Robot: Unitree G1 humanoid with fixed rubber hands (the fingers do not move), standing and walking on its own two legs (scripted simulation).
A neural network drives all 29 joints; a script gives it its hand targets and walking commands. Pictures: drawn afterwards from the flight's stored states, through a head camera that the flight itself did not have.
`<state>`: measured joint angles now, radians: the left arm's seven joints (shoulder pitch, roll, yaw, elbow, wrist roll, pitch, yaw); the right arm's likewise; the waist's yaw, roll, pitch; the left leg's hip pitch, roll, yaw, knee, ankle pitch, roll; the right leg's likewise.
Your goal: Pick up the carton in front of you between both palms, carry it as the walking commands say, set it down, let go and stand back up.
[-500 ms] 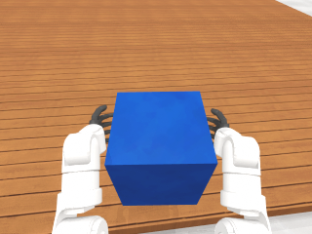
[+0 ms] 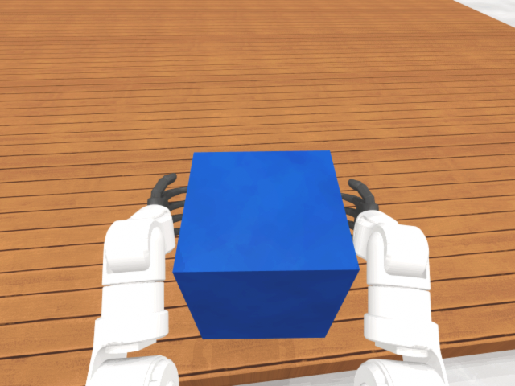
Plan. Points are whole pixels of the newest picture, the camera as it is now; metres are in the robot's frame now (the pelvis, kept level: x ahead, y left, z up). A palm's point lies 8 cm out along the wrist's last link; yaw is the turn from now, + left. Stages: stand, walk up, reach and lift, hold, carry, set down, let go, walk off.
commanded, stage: carry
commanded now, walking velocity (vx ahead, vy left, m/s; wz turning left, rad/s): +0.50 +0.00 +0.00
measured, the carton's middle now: (262, 250) +0.33 +0.00 +0.05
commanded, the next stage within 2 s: none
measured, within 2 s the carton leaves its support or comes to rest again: neither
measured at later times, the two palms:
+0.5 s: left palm (170, 150) +0.45 +0.16 +0.16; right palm (348, 149) +0.46 -0.14 +0.16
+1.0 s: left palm (204, 76) +0.75 +0.14 +0.15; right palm (329, 75) +0.76 -0.16 +0.16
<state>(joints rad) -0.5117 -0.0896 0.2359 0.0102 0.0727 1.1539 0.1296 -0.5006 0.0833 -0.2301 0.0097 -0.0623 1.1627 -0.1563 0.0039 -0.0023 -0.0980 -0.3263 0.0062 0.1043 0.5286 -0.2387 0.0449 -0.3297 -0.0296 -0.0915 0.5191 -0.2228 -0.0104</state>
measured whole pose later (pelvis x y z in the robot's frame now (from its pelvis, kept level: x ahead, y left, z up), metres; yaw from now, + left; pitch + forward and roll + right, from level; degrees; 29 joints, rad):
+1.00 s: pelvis +0.40 -0.03 +0.01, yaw +1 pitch +4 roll -3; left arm -0.65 -0.11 0.25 -0.14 0.08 1.23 0.17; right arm -0.62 0.06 -0.31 -0.13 0.01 1.22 -0.17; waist 0.04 0.01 0.00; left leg -0.02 0.10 0.06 0.57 -0.27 0.03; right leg -0.87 0.00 -0.22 1.06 -0.23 -0.14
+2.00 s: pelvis +1.05 -0.03 +0.11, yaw +0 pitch +4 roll -1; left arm -0.22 -0.14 0.15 -0.38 0.06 1.15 0.11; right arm -0.22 0.14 -0.14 -0.36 -0.06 1.15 -0.12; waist 0.01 -0.01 -0.03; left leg 0.06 0.02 0.14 0.31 -0.42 0.00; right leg -0.49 -0.03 -0.20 0.41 -0.01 -0.01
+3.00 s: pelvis +1.71 +0.00 +0.12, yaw +0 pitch +3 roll +0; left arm 0.00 -0.13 0.05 -0.55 0.08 1.22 0.11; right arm 0.00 0.13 -0.03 -0.51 -0.06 1.20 -0.12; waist -0.01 -0.01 -0.15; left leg 0.08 0.03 0.21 0.18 -0.31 0.00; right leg -0.60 -0.11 -0.16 0.57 -0.01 0.01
